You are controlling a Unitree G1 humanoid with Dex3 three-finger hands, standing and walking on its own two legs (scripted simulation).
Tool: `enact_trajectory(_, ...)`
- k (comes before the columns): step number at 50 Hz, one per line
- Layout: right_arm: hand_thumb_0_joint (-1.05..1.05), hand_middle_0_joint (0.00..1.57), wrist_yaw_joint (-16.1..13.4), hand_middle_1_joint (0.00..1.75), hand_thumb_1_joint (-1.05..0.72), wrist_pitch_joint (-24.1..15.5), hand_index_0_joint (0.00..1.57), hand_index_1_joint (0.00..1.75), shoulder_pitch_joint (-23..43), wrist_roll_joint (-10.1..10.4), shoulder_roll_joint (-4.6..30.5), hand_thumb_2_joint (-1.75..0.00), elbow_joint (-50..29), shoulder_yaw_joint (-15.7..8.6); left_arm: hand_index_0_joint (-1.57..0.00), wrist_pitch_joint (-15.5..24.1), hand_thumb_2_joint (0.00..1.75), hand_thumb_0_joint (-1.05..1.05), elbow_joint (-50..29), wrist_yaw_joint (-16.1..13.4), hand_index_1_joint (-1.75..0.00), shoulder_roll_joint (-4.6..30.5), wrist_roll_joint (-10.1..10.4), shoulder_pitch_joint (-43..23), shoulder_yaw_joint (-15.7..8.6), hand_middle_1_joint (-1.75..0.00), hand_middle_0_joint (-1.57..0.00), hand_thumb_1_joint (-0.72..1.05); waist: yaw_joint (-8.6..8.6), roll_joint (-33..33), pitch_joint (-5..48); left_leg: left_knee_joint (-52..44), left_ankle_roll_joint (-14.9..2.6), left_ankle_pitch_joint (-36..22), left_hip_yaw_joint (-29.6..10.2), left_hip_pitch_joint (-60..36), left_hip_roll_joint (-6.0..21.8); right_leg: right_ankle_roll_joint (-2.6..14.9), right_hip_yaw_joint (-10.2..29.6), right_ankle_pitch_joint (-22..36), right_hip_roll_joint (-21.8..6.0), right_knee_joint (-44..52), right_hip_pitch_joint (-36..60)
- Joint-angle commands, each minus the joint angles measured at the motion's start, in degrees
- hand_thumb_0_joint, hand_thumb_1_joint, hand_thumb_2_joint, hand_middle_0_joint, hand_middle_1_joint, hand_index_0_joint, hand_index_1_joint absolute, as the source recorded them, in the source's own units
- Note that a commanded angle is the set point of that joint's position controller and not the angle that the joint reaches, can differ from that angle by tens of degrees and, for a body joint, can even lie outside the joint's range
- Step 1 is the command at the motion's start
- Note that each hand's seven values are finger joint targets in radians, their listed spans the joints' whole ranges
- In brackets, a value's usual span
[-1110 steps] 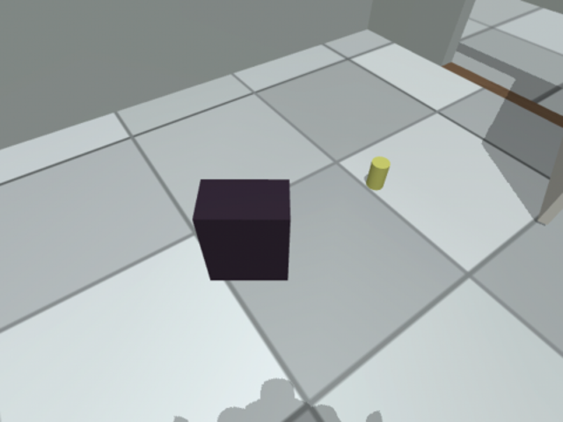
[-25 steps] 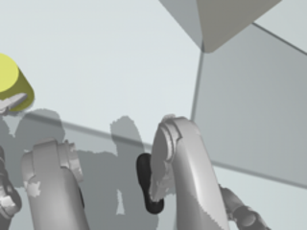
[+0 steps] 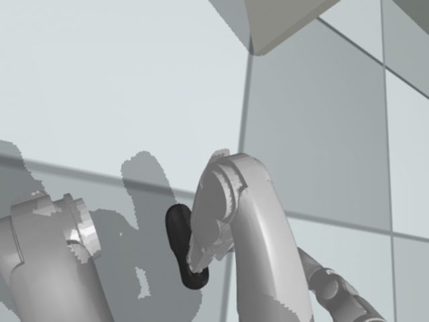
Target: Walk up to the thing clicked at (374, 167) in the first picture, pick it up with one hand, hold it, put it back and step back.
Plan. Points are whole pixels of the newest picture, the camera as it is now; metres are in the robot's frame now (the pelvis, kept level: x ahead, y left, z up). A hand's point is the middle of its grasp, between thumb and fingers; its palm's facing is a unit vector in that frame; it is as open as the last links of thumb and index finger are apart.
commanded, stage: lower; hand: left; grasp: from the side
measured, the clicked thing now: out of the picture +0.45 +0.28 -0.19
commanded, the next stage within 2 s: loosen in 0.50 s
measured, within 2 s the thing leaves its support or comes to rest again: rests again in 0.36 s
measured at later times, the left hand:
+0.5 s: hand out of the picture +0.46 +0.29 -0.19, palm faces +0.36 -0.93 -0.04, open 11.6 cm
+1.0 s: hand out of the picture +0.47 +0.29 -0.17, palm faces +0.37 -0.93 -0.02, open 12.8 cm
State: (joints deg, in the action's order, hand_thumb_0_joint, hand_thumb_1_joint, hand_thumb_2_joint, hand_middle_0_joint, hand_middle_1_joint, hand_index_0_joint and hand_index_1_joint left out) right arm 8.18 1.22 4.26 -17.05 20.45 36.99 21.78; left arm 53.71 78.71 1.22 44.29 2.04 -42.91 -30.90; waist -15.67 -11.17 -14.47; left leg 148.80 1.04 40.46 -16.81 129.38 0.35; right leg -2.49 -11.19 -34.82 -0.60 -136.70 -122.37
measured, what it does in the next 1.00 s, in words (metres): stands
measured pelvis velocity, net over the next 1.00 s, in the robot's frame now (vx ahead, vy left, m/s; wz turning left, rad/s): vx -0.01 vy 0.01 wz -0.06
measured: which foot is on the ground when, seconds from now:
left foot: down 0.00-1.00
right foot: down 0.00-1.00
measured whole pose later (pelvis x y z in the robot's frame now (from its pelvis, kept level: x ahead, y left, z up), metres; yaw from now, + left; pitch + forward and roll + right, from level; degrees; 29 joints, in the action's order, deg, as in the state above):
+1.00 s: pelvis -0.01 +0.01 +0.00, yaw -4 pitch +14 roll -19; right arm 7.3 2.4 9.7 -20.5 21.7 32.4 30.6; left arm 61.3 88.0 -0.9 53.5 2.9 -45.2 -29.0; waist -17.2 -15.4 -18.3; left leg 151.0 0.2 40.9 -21.7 127.2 1.0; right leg -4.2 -14.8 -32.8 1.8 -134.5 -118.5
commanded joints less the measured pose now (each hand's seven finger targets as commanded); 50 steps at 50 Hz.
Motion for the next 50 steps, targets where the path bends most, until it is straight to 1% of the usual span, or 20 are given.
enact_trajectory(1, 0.00, 0.20, -1.1, 0.30, -0.93, 0.8, 0.20, 0.30, -5.3, -1.2, 19.2, -0.91, -0.5, -4.4, -1.22, 8.3, 1.23, 0.00, -12.9, -0.5, -1.38, 13.8, 0.4, -20.1, -0.7, -1.37, -1.21, 0.01, -5.79, 33.3, 40.4, -17.3, 0.58, -13.2, 4.6, -28.7, 2.6, 2.88, -4.3, 13.6, 3.2, 8.8, 20.2)
enact_trajectory(2, 0.00, 0.20, -1.0, 0.30, -0.93, 0.9, 0.20, 0.30, -5.4, -1.4, 19.5, -0.91, -0.6, -4.2, -1.22, 8.3, 1.23, 0.00, -11.9, -0.7, -1.39, 12.9, 0.4, -20.0, -0.2, -1.38, -1.21, 0.00, -6.65, 33.1, 39.8, -17.4, 0.67, -13.0, 4.2, -29.0, 2.7, 2.79, -4.7, 13.6, 3.2, 9.0, 20.0)
enact_trajectory(3, 0.00, 0.20, -1.1, 0.30, -0.93, 1.0, 0.20, 0.30, -4.9, -1.5, 19.7, -0.91, -0.8, -3.9, -1.21, 8.5, 1.22, 0.00, -11.9, -0.8, -1.38, 14.3, 0.6, -19.6, -1.0, -1.37, -1.20, 0.00, -6.01, 32.7, 40.0, -17.0, 0.56, -12.6, 4.3, -28.4, 2.7, 2.70, -4.7, 13.6, 3.4, 9.1, 20.7)
enact_trajectory(7, 0.00, 0.20, -1.1, 0.30, -0.92, 1.3, 0.20, 0.30, -3.5, -2.0, 20.1, -0.91, -1.6, -2.9, -1.21, 9.0, 1.23, 0.00, -10.2, -1.3, -1.38, 15.3, 0.2, -18.6, -0.7, -1.37, -1.20, 0.03, -6.38, 33.1, 38.4, -17.5, 0.75, -11.9, 3.4, -28.5, 2.9, 2.69, -5.7, 12.8, 3.6, 8.9, 20.4)
enact_trajectory(10, 0.00, 0.20, -1.2, 0.30, -0.92, 1.2, 0.20, 0.30, -2.4, -2.2, 20.5, -0.91, -2.0, -2.3, -1.23, 9.6, 1.24, 0.00, -9.8, -1.4, -1.39, 15.4, 0.5, -20.0, -0.1, -1.39, -1.22, 0.03, -7.50, 31.9, 36.7, -17.2, 0.57, -9.8, 2.9, -27.2, 3.0, 2.47, -6.2, 11.8, 3.8, 9.1, 19.8)
enact_trajectory(12, 0.00, 0.20, -1.4, 0.30, -0.92, 1.2, 0.20, 0.30, -2.1, -2.5, 20.7, -0.91, -1.9, -2.0, -1.22, 9.8, 1.25, 0.00, -9.5, -1.6, -1.39, 16.4, 0.2, -19.2, -0.4, -1.38, -1.21, 0.05, -7.03, 32.5, 36.1, -17.2, 0.79, -10.7, 2.6, -28.1, 3.2, 2.47, -6.3, 12.3, 3.8, 8.9, 19.8)
enact_trajectory(13, 0.00, 0.20, -1.3, 0.30, -0.92, 1.3, 0.20, 0.30, -2.0, -2.7, 20.7, -0.91, -2.0, -1.6, -1.22, 10.1, 1.24, 0.00, -9.5, -1.9, -1.39, 17.2, 0.0, -19.6, -0.5, -1.38, -1.21, 0.04, -7.19, 33.0, 36.5, -17.3, 0.87, -10.9, 2.3, -28.4, 3.3, 2.49, -6.6, 12.5, 4.0, 8.9, 20.2)
enact_trajectory(15, 0.00, 0.20, -1.3, 0.30, -0.91, 1.4, 0.20, 0.30, -1.9, -2.9, 20.7, -0.91, -2.2, -1.2, -1.23, 10.4, 1.25, 0.00, -8.6, -2.1, -1.39, 16.4, 0.2, -18.7, 0.0, -1.39, -1.21, 0.08, -7.74, 32.9, 37.0, -16.8, 0.91, -12.8, 2.0, -29.2, 3.4, 2.30, -6.7, 14.0, 4.1, 8.7, 21.3)
enact_trajectory(17, 0.00, 0.20, -1.4, 0.30, -0.91, 1.4, 0.20, 0.30, -1.7, -3.2, 20.8, -0.91, -2.2, -0.8, -1.23, 10.8, 1.26, 0.00, -9.2, -2.4, -1.40, 18.0, -0.1, -19.2, -0.5, -1.40, -1.21, 0.06, -7.80, 33.3, 37.3, -16.4, 0.91, -14.1, 2.0, -30.0, 3.6, 2.23, -6.6, 15.1, 4.3, 8.8, 21.8)
enact_trajectory(21, 0.00, 0.20, -1.5, 0.30, -0.91, 1.7, 0.20, 0.30, -0.6, -3.6, 21.1, -0.91, -2.6, 0.1, -1.24, 11.3, 1.26, 0.00, -8.2, -3.2, -1.40, 19.3, -0.2, -19.8, -0.7, -1.40, -1.23, 0.07, -8.27, 34.5, 35.5, -16.9, 1.06, -12.5, 1.5, -29.5, 3.7, 2.38, -7.2, 13.8, 4.5, 8.9, 21.3)
enact_trajectory(30, 0.00, 0.20, -1.6, 0.30, -0.91, 1.8, 0.20, 0.30, 0.9, -4.3, 22.0, -0.91, -3.5, 1.3, -1.26, 12.2, 1.29, 0.00, -4.5, -3.8, -1.43, 18.9, -0.4, -19.0, 0.6, -1.43, -1.25, 0.09, -9.74, 32.9, 31.9, -17.2, 1.05, -10.3, 0.1, -28.9, 4.2, 2.12, -8.3, 12.6, 4.7, 9.1, 20.0)
enact_trajectory(31, 0.00, 0.20, -1.6, 0.30, -0.92, 1.9, 0.20, 0.30, 1.4, -4.3, 22.0, -0.90, -3.6, 1.5, -1.31, 12.4, 1.21, 0.00, -4.4, -3.9, -1.38, 19.2, -0.6, -19.3, 0.9, -1.38, -1.30, 0.06, -9.68, 33.2, 31.6, -17.5, 1.18, -10.0, -0.3, -29.1, 4.2, 2.12, -8.6, 12.1, 4.7, 9.0, 19.5)
enact_trajectory(34, 0.00, 0.20, -1.6, 0.30, -0.92, 1.8, 0.20, 0.30, 1.8, -4.1, 22.1, -0.90, -3.9, 1.6, -1.11, 12.7, 0.97, 0.00, -4.5, -3.8, -1.14, 19.3, -0.3, -19.5, 1.2, -1.14, -1.09, -0.09, -9.56, 32.4, 30.8, -17.4, 0.92, -8.5, -0.1, -27.9, 4.1, 2.11, -8.6, 11.5, 4.8, 9.3, 19.4)
enact_trajectory(37, 0.00, 0.20, -1.7, 0.30, -0.92, 1.6, 0.20, 0.30, 1.8, -4.2, 22.4, -0.90, -4.1, 1.7, -0.99, 13.3, 0.73, 0.00, -4.9, -3.3, -0.92, 19.0, 0.9, -19.7, 0.6, -0.94, -0.97, -0.18, -9.78, 32.0, 30.9, -17.4, 0.90, -8.5, -0.4, -28.1, 4.2, 2.05, -8.7, 11.6, 4.9, 9.3, 19.8)
enact_trajectory(39, 0.00, 0.20, -1.7, 0.30, -0.92, 1.6, 0.20, 0.30, 1.6, -4.2, 22.4, -0.90, -4.0, 1.7, -0.92, 13.2, 0.59, 0.00, -3.8, -3.1, -0.83, 18.8, 0.8, -19.0, 0.8, -0.85, -0.90, -0.25, -9.95, 32.3, 30.6, -17.4, 1.05, -9.1, -0.5, -28.9, 4.3, 1.96, -8.8, 11.9, 4.9, 9.5, 19.7)
enact_trajectory(41, 0.00, 0.20, -1.8, 0.30, -0.93, 1.5, 0.20, 0.30, 2.0, -4.2, 22.5, -0.90, -3.9, 1.8, -0.82, 13.2, 0.52, 0.00, -3.4, -2.7, -0.71, 18.6, 0.7, -19.2, 1.6, -0.73, -0.80, -0.36, -10.40, 32.3, 30.4, -17.3, 0.99, -9.0, -0.5, -28.3, 4.3, 2.06, -8.9, 12.1, 5.0, 9.5, 19.5)
enact_trajectory(44, 0.00, 0.20, -2.1, 0.30, -0.92, 1.8, 0.20, 0.30, 1.5, -4.1, 22.4, -0.90, -3.8, 1.9, -0.60, 12.2, 0.38, 0.00, -0.6, -2.4, -0.53, 18.6, 0.7, -16.8, 1.5, -0.53, -0.60, -0.43, -9.88, 30.8, 29.9, -16.7, 0.69, -9.8, 0.1, -27.3, 4.2, 2.01, -8.7, 12.6, 5.1, 10.0, 20.3)
enact_trajectory(45, 0.00, 0.20, -2.1, 0.30, -0.92, 1.9, 0.20, 0.30, 1.3, -4.0, 22.5, -0.90, -3.8, 2.1, -0.57, 12.1, 0.35, 0.00, 0.1, -2.4, -0.49, 18.3, 1.0, -16.9, 1.7, -0.49, -0.56, -0.45, -10.26, 30.0, 29.2, -16.7, 0.51, -9.2, 0.0, -26.1, 4.2, 1.95, -8.8, 12.3, 5.1, 10.2, 20.7)
enact_trajectory(48, 0.00, 0.20, -2.1, 0.30, -0.92, 2.2, 0.20, 0.30, 1.8, -3.7, 22.2, -0.90, -5.0, 2.4, -0.51, 11.6, 0.30, 0.00, 1.6, -2.2, -0.43, 17.9, 1.4, -16.0, 1.5, -0.42, -0.51, -0.51, -9.50, 27.7, 28.0, -17.0, 0.16, -7.0, 0.2, -23.7, 3.9, 2.08, -9.0, 10.5, 5.3, 10.9, 20.4)
enact_trajectory(50, 0.00, 0.20, -2.1, 0.30, -0.92, 2.5, 0.20, 0.30, 1.7, -3.8, 22.2, -0.90, -5.0, 2.1, -0.46, 11.5, 0.29, 0.00, 1.9, -1.8, -0.39, 17.1, 1.3, -14.9, 1.7, -0.39, -0.46, -0.48, -9.55, 28.0, 28.0, -17.4, 0.32, -6.4, -0.1, -24.6, 4.0, 2.02, -9.2, 10.2, 5.3, 10.8, 20.0)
